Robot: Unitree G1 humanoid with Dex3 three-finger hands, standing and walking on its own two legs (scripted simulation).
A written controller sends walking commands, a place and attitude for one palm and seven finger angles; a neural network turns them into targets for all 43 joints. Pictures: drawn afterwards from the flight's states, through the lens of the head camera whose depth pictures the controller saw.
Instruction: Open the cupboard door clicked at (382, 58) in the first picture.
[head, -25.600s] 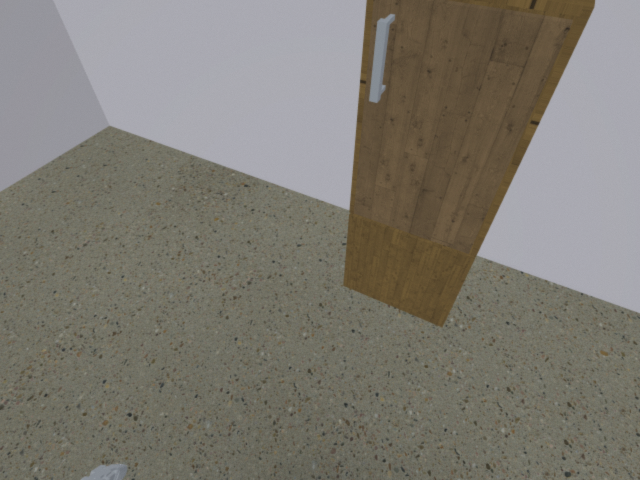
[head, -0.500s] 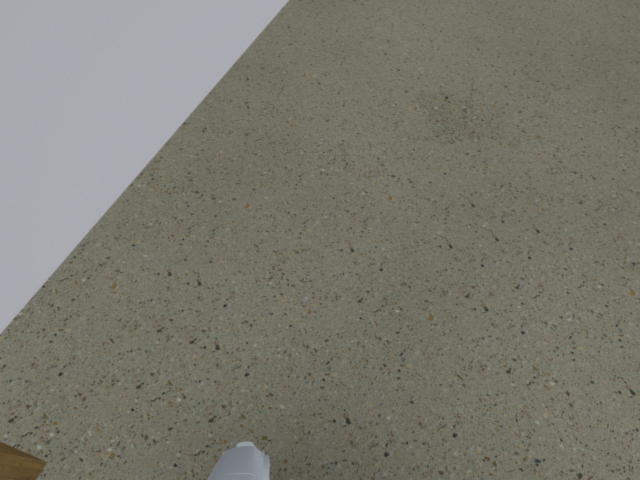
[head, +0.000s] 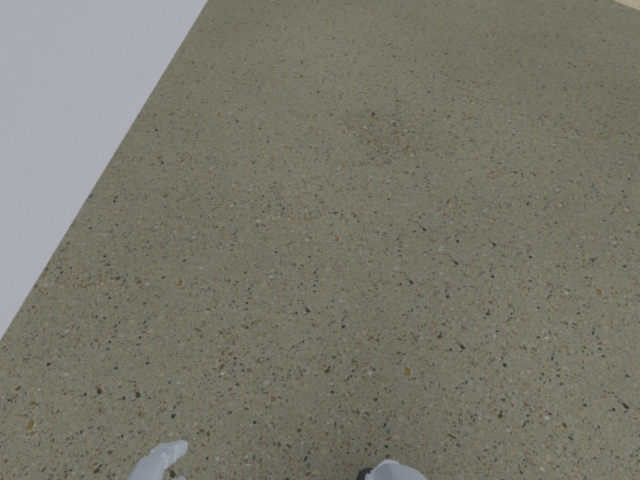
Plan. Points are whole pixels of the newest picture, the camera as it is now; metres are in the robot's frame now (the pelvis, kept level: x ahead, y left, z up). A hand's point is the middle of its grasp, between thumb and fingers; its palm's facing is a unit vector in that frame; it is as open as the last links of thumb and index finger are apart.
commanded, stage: walk to a spot facing it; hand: left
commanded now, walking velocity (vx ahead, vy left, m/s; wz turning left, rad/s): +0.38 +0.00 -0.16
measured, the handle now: out of the picture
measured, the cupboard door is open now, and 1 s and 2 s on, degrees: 49 49 49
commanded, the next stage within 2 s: turn to face it in 0.38 s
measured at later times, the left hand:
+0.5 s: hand (211, 406) +0.25 +0.18 -0.18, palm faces -0.01 -0.99 -0.15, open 7.3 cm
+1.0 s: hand (230, 277) +0.47 +0.18 -0.16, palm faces +0.22 -0.95 -0.22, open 7.3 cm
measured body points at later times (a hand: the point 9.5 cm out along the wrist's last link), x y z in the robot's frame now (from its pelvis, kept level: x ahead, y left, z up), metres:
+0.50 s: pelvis +0.27 +0.01 +0.00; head +0.30 +0.02 +0.44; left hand +0.25 +0.24 -0.17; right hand +0.35 -0.23 -0.14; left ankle +0.34 +0.11 -0.72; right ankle +0.13 -0.09 -0.64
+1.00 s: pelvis +0.43 -0.02 +0.01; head +0.48 +0.00 +0.45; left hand +0.46 +0.23 -0.14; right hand +0.53 -0.25 -0.14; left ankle +0.44 +0.10 -0.70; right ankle +0.41 -0.14 -0.72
